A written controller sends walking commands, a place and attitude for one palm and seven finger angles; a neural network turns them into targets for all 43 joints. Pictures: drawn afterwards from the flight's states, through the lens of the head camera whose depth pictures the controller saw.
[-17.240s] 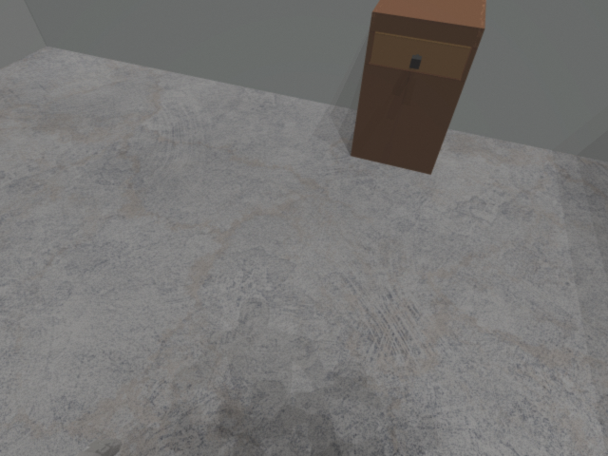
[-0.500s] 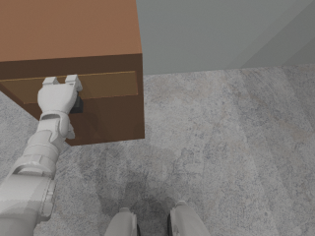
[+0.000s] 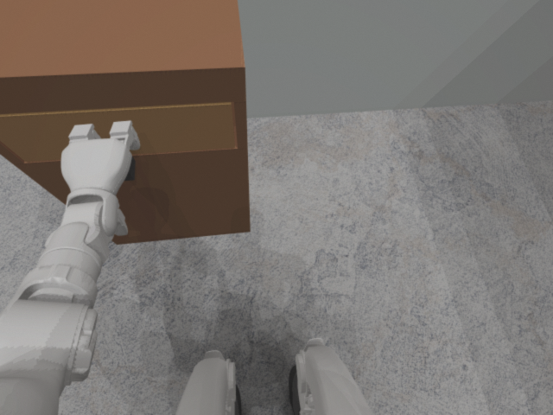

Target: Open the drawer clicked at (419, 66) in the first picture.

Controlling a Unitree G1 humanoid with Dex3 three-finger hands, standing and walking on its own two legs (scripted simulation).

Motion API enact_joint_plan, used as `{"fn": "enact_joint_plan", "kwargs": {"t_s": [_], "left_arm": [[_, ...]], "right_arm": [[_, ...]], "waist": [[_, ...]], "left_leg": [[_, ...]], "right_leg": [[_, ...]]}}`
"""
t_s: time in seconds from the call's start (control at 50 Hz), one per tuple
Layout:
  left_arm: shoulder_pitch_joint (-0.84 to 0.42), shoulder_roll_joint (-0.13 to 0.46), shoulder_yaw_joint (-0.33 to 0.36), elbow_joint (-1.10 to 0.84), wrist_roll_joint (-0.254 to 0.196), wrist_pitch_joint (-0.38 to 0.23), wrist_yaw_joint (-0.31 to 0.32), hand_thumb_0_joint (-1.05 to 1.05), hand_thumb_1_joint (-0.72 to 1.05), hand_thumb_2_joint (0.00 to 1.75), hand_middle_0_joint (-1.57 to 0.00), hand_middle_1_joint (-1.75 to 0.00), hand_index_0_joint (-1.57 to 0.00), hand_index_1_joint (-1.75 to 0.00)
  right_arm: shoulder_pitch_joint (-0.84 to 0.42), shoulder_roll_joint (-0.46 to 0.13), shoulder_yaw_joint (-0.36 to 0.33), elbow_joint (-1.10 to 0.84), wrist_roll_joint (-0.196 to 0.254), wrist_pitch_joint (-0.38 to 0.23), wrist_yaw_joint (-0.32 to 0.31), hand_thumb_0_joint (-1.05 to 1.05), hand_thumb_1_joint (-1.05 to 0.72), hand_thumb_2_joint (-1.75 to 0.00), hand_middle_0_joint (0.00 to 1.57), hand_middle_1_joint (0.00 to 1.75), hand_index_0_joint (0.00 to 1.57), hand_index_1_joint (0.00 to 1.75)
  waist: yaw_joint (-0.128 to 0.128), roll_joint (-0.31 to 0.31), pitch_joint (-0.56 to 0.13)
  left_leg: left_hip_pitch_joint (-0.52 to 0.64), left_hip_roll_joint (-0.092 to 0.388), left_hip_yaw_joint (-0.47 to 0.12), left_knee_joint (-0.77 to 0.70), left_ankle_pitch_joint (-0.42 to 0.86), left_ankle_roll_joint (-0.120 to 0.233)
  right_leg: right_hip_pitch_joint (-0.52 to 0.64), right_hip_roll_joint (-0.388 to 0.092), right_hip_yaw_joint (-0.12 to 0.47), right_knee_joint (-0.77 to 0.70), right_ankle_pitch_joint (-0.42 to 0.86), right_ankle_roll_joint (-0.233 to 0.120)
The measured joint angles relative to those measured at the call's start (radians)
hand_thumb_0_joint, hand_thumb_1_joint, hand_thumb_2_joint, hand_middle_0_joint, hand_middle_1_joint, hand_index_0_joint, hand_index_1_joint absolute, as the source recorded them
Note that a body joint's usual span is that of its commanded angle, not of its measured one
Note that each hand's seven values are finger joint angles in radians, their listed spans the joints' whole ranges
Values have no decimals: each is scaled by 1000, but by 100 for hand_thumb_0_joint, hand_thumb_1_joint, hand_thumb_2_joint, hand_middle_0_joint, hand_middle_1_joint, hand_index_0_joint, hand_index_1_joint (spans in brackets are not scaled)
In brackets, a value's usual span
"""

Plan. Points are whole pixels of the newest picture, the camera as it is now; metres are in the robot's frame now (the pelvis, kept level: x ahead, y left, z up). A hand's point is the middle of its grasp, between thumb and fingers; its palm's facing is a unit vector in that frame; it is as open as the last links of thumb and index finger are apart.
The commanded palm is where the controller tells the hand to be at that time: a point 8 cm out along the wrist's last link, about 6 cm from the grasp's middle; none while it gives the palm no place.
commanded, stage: lower the fingers behind the handle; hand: left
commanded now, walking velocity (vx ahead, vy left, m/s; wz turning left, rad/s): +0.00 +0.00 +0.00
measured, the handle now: (120, 155) +0.53 +0.24 -0.07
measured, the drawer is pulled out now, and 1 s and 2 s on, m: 0.00 0.00 0.00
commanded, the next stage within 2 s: close the thumb around the handle in 1.00 s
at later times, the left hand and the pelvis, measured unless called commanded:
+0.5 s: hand (121, 189) +0.47 +0.23 -0.08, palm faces -0.06 -0.02 -1.00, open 13.8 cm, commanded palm +0.46 +0.22 -0.03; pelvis -0.01 +0.00 -0.03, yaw +0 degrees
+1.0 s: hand (121, 190) +0.47 +0.24 -0.09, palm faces -0.05 -0.01 -1.00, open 13.9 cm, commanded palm +0.46 +0.22 -0.04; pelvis -0.02 +0.00 -0.04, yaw -1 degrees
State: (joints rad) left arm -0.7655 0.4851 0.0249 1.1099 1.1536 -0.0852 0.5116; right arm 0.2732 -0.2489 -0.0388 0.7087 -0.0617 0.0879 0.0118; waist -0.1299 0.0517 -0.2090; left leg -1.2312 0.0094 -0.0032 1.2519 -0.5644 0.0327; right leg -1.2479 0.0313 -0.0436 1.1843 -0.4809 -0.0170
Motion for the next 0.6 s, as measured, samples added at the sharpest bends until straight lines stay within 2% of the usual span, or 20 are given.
{"fn": "enact_joint_plan", "kwargs": {"t_s": [0.32,0.6], "left_arm": [[-21,27,27,0,6,-9,-1,0,-48,31,-32,-120,-32,-120],[-32,28,28,-14,9,-7,16,0,-48,31,-32,-120,-32,-120]], "right_arm": [[0,-2,10,4,-2,-11,1,0,-90,-90,20,30,20,30],[-8,-1,10,7,-5,-18,9,0,-90,-90,20,30,20,30]], "waist": [[-11,3,-1],[-8,4,-4]], "left_leg": [[-101,6,-4,91,-22,-3],[-161,6,-5,149,-35,-1]], "right_leg": [[-102,4,-6,88,-18,-5],[-162,4,-9,143,-29,-4]]}}
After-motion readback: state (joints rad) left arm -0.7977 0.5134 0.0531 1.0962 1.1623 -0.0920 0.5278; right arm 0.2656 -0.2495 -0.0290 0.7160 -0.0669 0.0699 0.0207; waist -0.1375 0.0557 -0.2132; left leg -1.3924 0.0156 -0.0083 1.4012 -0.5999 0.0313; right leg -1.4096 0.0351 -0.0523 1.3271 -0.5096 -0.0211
